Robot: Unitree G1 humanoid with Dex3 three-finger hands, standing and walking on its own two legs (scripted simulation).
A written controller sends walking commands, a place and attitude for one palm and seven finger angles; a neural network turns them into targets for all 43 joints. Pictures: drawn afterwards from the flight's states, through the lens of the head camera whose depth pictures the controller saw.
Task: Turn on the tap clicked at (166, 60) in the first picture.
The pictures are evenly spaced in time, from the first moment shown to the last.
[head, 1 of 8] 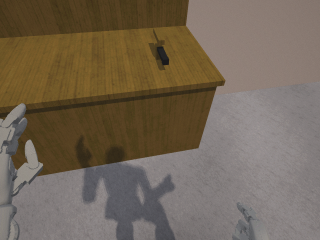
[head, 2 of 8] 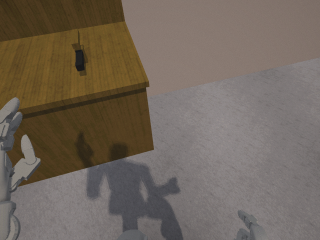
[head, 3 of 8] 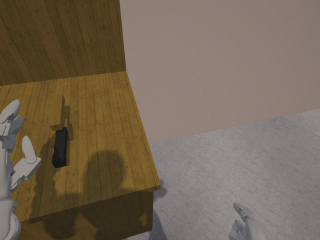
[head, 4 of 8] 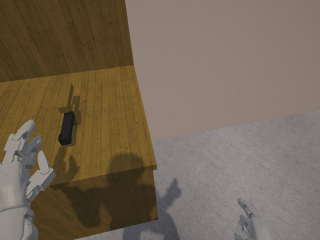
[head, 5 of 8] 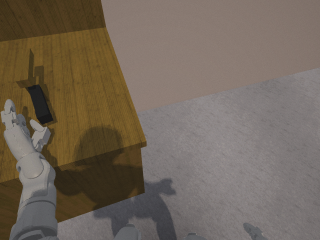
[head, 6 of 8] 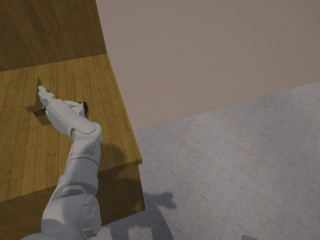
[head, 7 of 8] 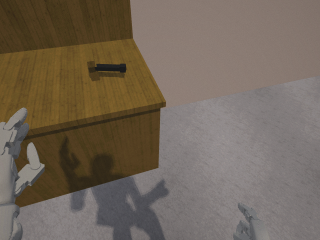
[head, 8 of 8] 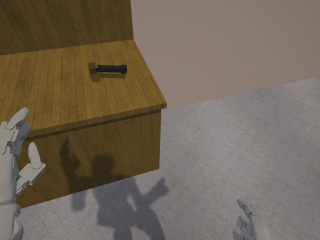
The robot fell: no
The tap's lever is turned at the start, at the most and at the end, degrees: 0 71 71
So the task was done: yes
